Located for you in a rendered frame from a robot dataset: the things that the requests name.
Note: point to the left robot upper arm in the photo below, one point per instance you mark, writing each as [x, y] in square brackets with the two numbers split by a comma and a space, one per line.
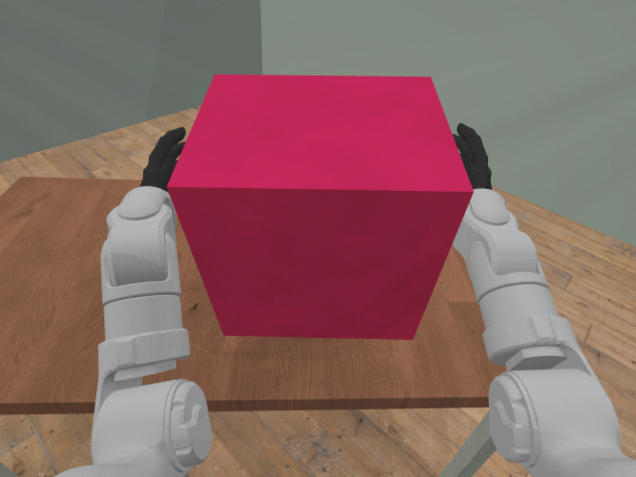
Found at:
[157, 430]

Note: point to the carton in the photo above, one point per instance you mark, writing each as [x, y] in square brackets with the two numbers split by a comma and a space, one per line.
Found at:
[320, 206]

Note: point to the table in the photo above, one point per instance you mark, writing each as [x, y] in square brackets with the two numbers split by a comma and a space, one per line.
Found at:
[52, 320]

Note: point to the right robot upper arm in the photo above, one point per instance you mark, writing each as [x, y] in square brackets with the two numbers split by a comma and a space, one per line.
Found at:
[556, 423]

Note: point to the robot right hand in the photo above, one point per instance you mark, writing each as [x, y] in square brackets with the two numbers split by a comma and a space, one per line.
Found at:
[474, 157]

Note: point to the robot left hand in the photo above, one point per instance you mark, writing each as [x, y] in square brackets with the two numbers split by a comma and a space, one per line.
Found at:
[162, 160]

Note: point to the robot left forearm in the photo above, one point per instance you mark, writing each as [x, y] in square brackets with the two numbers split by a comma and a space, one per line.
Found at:
[140, 284]

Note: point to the robot right forearm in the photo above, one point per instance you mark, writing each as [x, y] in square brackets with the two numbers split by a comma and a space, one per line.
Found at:
[523, 329]

